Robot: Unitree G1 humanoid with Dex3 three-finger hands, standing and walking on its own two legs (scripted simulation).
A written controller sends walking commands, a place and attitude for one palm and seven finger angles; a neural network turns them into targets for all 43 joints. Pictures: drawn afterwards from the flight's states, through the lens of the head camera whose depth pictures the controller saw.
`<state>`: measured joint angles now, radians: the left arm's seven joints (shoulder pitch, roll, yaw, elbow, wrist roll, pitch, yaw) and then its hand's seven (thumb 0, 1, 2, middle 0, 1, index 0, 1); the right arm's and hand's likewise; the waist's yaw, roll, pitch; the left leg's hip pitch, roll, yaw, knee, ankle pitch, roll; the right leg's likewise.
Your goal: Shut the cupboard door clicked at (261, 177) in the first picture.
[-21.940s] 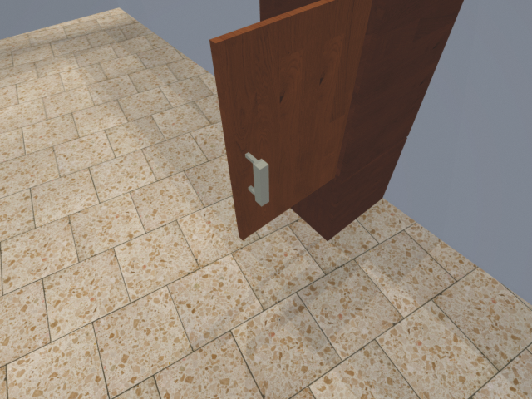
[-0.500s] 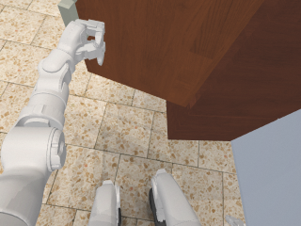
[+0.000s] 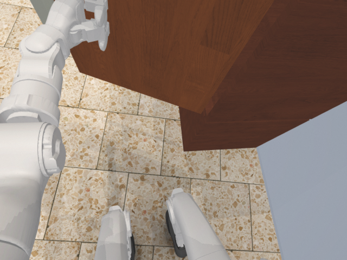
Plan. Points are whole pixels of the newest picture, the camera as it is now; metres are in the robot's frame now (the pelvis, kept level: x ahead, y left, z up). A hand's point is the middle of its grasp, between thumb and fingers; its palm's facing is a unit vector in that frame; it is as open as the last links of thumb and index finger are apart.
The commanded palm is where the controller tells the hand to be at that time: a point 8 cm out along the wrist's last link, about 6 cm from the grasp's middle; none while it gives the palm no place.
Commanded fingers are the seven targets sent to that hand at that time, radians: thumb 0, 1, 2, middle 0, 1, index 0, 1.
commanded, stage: push the door shut along its arc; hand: left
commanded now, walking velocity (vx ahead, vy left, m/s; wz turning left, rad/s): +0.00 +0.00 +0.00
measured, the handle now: (55, 8) +0.63 +0.14 +0.09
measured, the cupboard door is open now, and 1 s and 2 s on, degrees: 68 63 63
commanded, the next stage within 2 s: pull the fist back off the door in 0.10 s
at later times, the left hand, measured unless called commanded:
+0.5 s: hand (118, 26) +0.58 +0.02 +0.08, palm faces -0.06 -0.99 -0.08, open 3.0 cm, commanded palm +0.56 +0.06 +0.09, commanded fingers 0.00 0.90 0.90 -1.30 -1.50 -1.30 -1.50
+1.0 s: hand (114, 61) +0.51 +0.04 +0.07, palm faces -0.11 -0.99 -0.02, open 3.1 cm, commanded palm +0.48 +0.09 +0.09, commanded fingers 0.00 0.90 0.90 -1.30 -1.50 -1.30 -1.50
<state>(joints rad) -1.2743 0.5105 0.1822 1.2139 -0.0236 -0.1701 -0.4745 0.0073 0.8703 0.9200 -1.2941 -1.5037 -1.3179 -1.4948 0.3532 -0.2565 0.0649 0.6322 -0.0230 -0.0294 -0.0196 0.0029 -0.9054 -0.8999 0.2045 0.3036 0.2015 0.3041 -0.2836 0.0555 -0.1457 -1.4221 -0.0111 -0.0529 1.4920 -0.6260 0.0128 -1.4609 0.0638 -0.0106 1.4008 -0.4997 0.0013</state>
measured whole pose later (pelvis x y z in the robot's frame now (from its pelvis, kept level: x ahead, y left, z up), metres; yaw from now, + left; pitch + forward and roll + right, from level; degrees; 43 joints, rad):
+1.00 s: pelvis +0.02 -0.01 +0.03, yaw +2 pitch +28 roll -1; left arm -0.85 0.16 0.13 1.03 -0.01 -0.45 0.05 0.02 0.90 0.90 -1.30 -1.50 -1.30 -1.49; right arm 0.34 -0.27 -0.03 0.59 -0.05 0.07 0.08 0.00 -0.91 -0.90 0.20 0.30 0.20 0.30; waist -0.19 0.03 -0.17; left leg -1.23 -0.03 -0.04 1.34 -0.60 0.00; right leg -1.28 0.04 0.00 1.29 -0.50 -0.01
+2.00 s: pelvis +0.06 +0.01 +0.15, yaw +3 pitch +2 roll -1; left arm 0.16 0.29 0.02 -0.11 -0.07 -0.01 0.06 0.02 0.89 0.90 -0.98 -1.15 -0.98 -1.15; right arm 0.19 -0.20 0.06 0.48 0.04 0.06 -0.12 0.01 -0.91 -0.90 0.20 0.30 0.20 0.30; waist 0.03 0.05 -0.06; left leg -0.29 -0.04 -0.05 0.66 -0.40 0.03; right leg -0.34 0.01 0.02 0.63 -0.33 0.01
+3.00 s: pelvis +0.06 +0.00 +0.17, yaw +2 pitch -1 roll -1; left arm 0.47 0.36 0.38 -0.35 -0.07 -0.11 0.11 0.02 0.89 0.90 -0.21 -0.31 -0.21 -0.30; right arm 0.20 -0.24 0.02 0.61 0.02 -0.06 -0.08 0.01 -0.90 -0.90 0.20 0.30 0.20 0.30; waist 0.04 0.10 -0.03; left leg -0.14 -0.01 -0.04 0.48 -0.31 0.02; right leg -0.18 0.03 0.03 0.42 -0.22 0.00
